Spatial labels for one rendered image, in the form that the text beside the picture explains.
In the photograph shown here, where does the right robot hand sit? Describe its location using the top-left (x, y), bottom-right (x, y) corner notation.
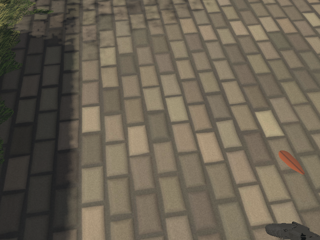
top-left (265, 221), bottom-right (320, 240)

